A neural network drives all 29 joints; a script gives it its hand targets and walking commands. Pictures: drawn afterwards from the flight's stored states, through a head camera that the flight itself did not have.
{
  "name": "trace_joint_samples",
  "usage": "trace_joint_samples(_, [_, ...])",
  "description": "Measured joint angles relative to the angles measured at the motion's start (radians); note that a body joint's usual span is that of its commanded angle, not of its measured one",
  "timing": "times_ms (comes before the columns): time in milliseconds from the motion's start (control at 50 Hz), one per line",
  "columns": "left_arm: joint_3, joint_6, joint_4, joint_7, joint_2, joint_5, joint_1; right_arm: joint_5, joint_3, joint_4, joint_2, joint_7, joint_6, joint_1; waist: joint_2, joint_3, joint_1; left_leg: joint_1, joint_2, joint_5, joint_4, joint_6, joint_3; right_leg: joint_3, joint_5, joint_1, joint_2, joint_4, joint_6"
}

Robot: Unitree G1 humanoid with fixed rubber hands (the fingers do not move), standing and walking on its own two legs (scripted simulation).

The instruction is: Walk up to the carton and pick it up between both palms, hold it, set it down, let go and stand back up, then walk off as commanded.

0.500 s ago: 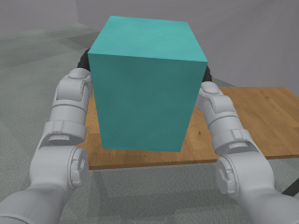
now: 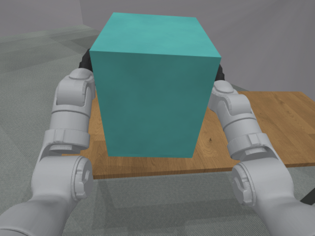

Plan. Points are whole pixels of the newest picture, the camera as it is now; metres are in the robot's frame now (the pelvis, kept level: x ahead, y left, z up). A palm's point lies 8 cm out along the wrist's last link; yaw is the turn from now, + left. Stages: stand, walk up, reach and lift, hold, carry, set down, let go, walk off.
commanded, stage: reach and lift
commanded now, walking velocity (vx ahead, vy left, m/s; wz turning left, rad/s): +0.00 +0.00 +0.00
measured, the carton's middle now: (152, 85) +0.43 +0.01 +0.22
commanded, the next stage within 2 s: hold in 0.14 s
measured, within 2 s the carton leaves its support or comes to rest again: neither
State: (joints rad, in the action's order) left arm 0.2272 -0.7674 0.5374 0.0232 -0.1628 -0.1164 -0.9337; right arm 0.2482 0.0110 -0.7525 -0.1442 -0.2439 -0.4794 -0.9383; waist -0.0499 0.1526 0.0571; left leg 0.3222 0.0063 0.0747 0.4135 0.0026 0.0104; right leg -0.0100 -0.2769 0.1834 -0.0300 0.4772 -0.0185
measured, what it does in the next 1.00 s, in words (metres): stands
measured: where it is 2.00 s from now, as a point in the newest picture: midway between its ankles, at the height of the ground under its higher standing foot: outside the picture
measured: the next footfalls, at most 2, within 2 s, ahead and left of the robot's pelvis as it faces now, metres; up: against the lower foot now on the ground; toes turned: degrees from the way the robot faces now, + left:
none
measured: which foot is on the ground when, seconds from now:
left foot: down 0.00-1.00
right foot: down 0.00-1.00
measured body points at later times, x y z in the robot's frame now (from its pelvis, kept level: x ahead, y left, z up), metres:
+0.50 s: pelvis +0.00 +0.00 +0.00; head -0.07 +0.02 +0.44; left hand +0.40 +0.17 +0.26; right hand +0.40 -0.15 +0.26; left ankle +0.09 +0.12 -0.74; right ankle -0.01 -0.10 -0.74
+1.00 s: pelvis +0.00 +0.00 +0.00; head -0.08 +0.02 +0.44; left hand +0.39 +0.17 +0.27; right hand +0.39 -0.15 +0.27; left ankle +0.09 +0.12 -0.74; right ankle -0.01 -0.10 -0.74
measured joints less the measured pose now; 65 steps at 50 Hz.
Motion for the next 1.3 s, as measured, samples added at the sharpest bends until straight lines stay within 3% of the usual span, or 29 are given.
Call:
trace_joint_samples(120, [-0.01,-0.024,-0.087,0.001,0.003,0.0,0.03,0.025,-0.013,0.063,-0.017,-0.01,-0.03,-0.001,0.003,0.011,0.0,0.0,0.0,0.0,0.0,-0.001,0.0,0.0,0.0,0.0,0.0,0.0,0.0])
trace_joint_samples(620, [-0.011,-0.083,-0.096,0.006,0.008,0.0,0.03,0.031,-0.004,0.069,-0.017,-0.005,-0.091,-0.001,0.014,0.02,0.0,0.0,0.0,0.0,0.0,-0.001,0.0,0.0,0.0,0.0,0.0,0.0,0.0])
trace_joint_samples(1300, [-0.011,-0.098,-0.11,0.007,0.008,0.001,0.03,0.032,-0.001,0.084,-0.019,-0.006,-0.116,-0.001,0.017,0.032,0.0,0.0,0.0,0.0,0.0,-0.001,0.0,0.0,0.0,0.0,0.0,0.0,0.0])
